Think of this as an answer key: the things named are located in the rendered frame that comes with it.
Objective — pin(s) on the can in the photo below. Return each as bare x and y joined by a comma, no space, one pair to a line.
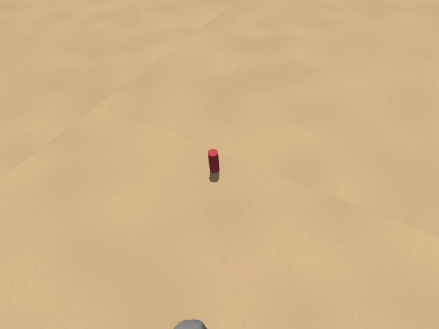
213,160

